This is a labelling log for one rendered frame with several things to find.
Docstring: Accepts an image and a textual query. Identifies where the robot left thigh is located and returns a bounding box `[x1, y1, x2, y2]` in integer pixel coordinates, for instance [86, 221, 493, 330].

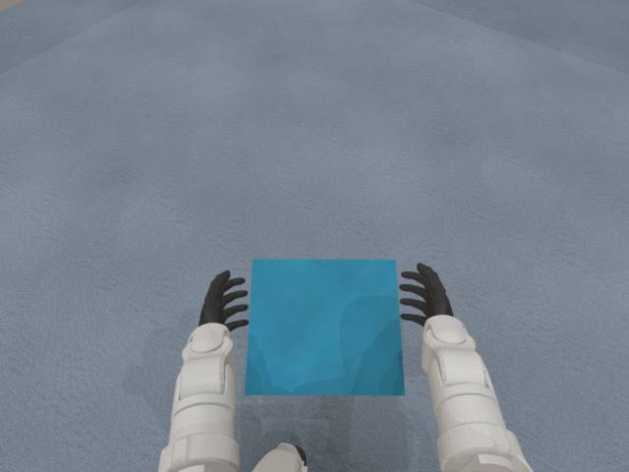
[252, 449, 308, 472]

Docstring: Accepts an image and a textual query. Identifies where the robot left foot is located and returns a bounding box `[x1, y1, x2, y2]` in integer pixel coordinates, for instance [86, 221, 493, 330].
[294, 445, 306, 466]

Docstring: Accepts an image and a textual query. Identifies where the left robot hand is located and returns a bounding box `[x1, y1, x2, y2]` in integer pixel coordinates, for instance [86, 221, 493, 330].
[199, 270, 249, 331]

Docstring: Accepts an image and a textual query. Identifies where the right robot forearm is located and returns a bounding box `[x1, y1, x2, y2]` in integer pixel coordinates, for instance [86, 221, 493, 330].
[421, 315, 534, 472]

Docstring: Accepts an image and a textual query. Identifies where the carton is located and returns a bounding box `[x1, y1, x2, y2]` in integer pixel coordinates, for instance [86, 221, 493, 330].
[245, 259, 405, 395]

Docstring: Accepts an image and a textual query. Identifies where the left robot forearm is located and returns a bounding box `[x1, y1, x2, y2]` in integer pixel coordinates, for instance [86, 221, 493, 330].
[158, 323, 240, 472]

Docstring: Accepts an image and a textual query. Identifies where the right robot hand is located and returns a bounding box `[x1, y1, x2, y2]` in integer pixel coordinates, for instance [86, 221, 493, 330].
[399, 263, 454, 327]

